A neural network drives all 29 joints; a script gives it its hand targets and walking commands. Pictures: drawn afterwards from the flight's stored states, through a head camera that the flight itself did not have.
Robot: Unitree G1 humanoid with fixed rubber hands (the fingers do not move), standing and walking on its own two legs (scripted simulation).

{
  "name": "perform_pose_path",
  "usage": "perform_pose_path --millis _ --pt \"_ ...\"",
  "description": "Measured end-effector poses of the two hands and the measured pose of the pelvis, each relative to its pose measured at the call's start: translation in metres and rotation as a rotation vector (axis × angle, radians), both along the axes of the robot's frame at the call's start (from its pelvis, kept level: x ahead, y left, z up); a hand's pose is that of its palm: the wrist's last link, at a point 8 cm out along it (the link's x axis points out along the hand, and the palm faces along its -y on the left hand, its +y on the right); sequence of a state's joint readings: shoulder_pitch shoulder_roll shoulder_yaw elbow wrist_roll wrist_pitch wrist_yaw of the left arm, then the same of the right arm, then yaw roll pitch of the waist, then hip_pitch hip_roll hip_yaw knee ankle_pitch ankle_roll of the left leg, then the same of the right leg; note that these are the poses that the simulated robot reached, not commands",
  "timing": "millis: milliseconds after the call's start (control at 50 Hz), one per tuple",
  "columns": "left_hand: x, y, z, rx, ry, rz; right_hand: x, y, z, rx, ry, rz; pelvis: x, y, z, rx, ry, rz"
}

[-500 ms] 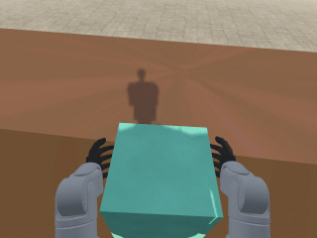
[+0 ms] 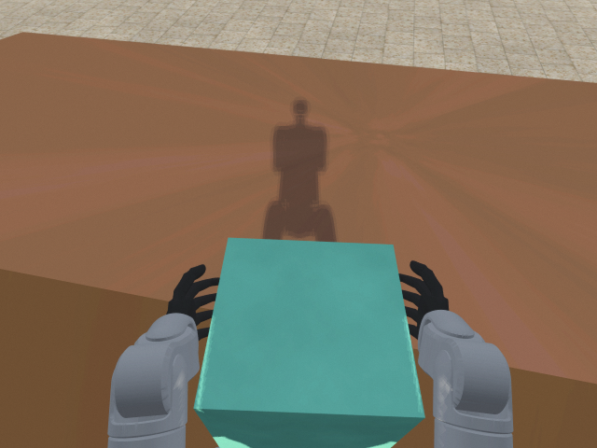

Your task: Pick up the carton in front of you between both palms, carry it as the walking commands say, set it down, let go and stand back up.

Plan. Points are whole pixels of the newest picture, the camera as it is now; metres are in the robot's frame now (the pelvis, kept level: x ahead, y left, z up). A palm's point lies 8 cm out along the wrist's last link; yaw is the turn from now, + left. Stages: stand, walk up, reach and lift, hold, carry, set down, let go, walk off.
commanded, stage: carry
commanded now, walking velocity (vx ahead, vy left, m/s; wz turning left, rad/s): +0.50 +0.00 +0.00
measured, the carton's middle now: (304, 357) +0.25 +0.01 -0.02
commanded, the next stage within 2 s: none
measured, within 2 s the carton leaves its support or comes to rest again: neither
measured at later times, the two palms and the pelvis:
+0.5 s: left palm (220, 112) +0.65 +0.17 +0.09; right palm (386, 119) +0.63 -0.13 +0.09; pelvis +0.33 +0.05 -0.01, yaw -3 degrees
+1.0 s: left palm (258, 36) +1.02 +0.14 +0.07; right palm (377, 34) +1.04 -0.16 +0.06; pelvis +0.66 -0.02 -0.02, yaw -1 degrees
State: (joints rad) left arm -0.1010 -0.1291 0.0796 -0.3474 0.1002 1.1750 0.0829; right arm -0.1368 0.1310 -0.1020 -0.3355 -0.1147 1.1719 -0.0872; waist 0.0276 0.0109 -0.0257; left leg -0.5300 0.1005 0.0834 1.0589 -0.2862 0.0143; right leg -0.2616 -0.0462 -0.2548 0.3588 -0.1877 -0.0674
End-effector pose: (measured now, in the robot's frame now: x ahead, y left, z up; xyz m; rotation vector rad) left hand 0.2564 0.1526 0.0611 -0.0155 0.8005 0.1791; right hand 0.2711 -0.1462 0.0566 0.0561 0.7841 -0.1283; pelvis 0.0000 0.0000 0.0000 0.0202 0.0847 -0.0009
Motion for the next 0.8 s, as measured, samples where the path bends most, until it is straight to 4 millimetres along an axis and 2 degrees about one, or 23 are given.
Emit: perform_pose_path --millis 80,160,220,300,380,460,560,640,740,800 --pt "0.055 0.001 0.016 -0.001 -0.055 -0.006 0.052 0.000 0.015 -0.003 -0.055 -0.004 0.054 0.003 0.004 0.009 0.001 -0.010" --pt "0.118 0.003 0.026 -0.010 -0.118 -0.032 0.107 0.003 0.027 -0.012 -0.118 -0.031 0.115 0.011 -0.002 0.001 -0.006 -0.015" --pt "0.171 0.009 0.024 -0.025 -0.154 -0.050 0.154 0.009 0.030 -0.024 -0.155 -0.051 0.165 0.021 -0.013 -0.010 -0.017 -0.026" --pt "0.246 0.019 0.011 -0.054 -0.176 -0.074 0.221 0.019 0.025 -0.047 -0.176 -0.080 0.226 0.036 -0.033 -0.002 -0.037 -0.046" --pt "0.305 0.021 0.008 -0.056 -0.100 -0.101 0.271 0.022 0.020 -0.037 -0.100 -0.115 0.268 0.045 -0.022 -0.016 -0.025 -0.064" --pt "0.366 0.018 0.019 -0.054 -0.091 -0.120 0.326 0.019 0.030 -0.048 -0.091 -0.128 0.310 0.049 -0.010 -0.028 -0.014 -0.057" --pt "0.449 0.014 0.038 -0.017 -0.126 -0.135 0.413 0.015 0.050 -0.070 -0.123 -0.091 0.369 0.045 -0.005 -0.030 -0.003 -0.045" --pt "0.518 0.008 0.044 0.004 -0.121 -0.129 0.488 0.008 0.054 -0.082 -0.118 -0.056 0.423 0.035 -0.009 -0.023 0.000 -0.036" --pt "0.606 -0.004 0.036 0.038 -0.108 -0.107 0.587 -0.005 0.040 -0.076 -0.108 -0.007 0.502 0.014 -0.032 -0.005 -0.016 -0.022" --pt "0.649 -0.009 0.023 0.060 -0.079 -0.086 0.639 -0.010 0.023 -0.058 -0.081 0.022 0.541 0.004 -0.040 -0.014 -0.025 -0.024"
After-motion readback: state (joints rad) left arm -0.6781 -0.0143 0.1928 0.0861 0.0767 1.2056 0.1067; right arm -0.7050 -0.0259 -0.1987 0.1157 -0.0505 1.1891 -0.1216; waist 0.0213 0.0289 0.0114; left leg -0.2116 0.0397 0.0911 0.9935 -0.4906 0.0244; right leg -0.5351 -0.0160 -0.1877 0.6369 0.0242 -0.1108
